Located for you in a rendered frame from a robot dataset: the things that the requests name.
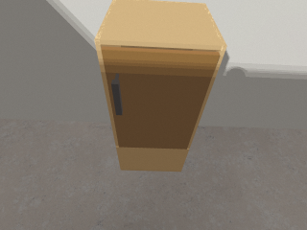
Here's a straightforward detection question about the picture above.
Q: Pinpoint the cupboard door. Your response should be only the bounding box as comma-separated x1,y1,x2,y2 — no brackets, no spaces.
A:
101,46,220,150

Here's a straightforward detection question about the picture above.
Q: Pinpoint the handle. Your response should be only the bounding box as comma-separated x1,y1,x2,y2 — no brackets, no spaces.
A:
111,73,123,116

